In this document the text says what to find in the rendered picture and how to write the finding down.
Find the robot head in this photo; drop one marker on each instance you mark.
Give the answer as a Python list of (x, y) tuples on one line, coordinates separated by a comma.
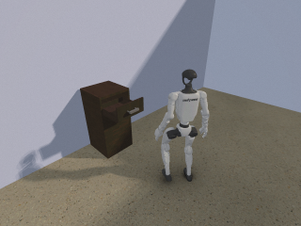
[(190, 75)]

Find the handle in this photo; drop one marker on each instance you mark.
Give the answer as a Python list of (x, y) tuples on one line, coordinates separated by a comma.
[(134, 110)]

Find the right robot upper arm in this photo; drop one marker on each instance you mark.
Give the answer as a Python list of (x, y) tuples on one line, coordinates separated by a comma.
[(203, 102)]

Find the left robot forearm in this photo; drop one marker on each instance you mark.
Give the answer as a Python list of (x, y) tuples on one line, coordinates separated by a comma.
[(163, 124)]

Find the right robot forearm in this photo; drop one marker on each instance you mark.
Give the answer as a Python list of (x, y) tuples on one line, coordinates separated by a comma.
[(205, 120)]

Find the robot right thigh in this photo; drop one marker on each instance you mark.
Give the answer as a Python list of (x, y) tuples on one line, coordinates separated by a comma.
[(189, 140)]

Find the robot left hand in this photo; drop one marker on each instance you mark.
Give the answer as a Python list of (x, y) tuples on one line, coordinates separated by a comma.
[(157, 134)]

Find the robot right hand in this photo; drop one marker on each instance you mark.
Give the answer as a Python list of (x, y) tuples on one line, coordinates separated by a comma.
[(205, 130)]

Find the cabinet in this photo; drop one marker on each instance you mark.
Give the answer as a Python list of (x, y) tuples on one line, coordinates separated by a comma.
[(105, 135)]

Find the left robot upper arm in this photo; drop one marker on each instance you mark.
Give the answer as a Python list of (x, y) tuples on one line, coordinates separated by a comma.
[(172, 98)]

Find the drawer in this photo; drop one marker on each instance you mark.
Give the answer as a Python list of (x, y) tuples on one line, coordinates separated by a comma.
[(116, 110)]

